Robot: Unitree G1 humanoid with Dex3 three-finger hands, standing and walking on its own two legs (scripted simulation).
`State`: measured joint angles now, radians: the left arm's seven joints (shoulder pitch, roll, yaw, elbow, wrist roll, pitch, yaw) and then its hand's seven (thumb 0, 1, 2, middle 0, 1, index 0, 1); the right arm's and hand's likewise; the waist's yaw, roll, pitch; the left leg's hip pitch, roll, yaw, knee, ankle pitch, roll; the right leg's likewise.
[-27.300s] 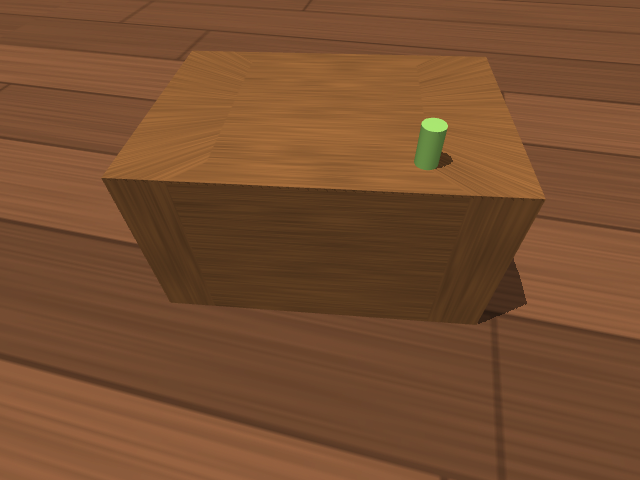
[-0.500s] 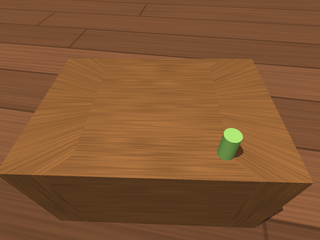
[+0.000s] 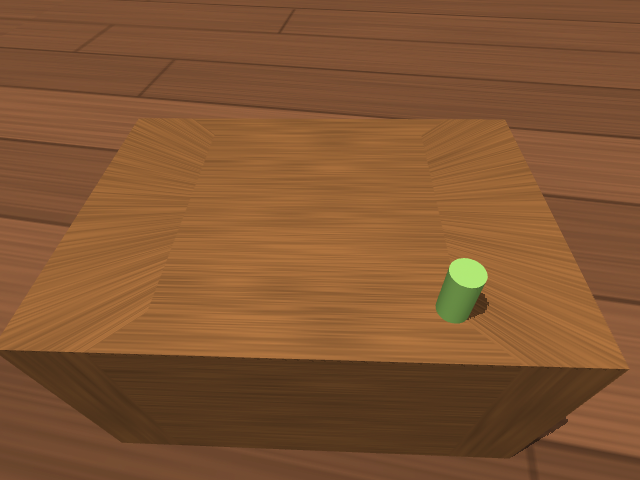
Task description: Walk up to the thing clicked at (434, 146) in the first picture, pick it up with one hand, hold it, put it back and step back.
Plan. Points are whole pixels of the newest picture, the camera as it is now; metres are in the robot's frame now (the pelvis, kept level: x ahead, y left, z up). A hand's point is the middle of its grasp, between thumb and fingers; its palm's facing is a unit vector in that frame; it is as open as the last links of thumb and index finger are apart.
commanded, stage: stand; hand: right
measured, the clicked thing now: (459, 291) +0.46 -0.23 -0.12
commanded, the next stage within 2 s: step back in 0.78 s
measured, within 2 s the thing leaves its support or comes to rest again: neither
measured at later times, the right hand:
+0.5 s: hand out of the picture +0.06 -0.25 -0.16, palm faces -0.04 +0.94 -0.34, open 7.3 cm
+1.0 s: hand out of the picture +0.06 -0.26 -0.16, palm faces -0.03 +0.92 -0.39, open 7.3 cm
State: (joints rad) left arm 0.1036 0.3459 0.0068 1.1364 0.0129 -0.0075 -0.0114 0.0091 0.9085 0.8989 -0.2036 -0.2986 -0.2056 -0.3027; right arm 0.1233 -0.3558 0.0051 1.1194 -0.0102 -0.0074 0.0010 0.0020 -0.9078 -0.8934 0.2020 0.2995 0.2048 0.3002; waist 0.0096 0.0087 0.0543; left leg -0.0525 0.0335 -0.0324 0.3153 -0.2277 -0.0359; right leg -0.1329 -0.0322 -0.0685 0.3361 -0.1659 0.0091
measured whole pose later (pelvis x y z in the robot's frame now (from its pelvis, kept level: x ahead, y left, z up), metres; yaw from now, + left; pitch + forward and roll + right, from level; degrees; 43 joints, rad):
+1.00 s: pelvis -0.04 +0.02 -0.02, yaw +0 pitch -2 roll +0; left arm 0.05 0.37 0.06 0.98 0.03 0.03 0.00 0.01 0.91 0.90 -0.21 -0.30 -0.21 -0.30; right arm 0.09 -0.41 -0.05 0.97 0.01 0.05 0.01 0.00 -0.91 -0.89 0.20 0.30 0.20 0.30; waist 0.00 0.01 0.18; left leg -0.35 -0.03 -0.05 0.92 -0.48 0.05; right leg -0.30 -0.08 -0.05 0.53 -0.20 0.01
